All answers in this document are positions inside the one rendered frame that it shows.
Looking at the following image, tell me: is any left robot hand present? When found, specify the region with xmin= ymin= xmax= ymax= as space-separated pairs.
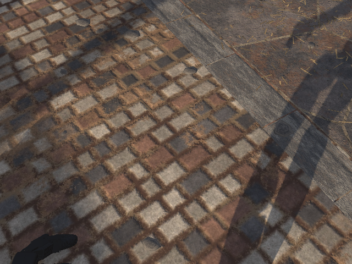
xmin=10 ymin=234 xmax=78 ymax=264

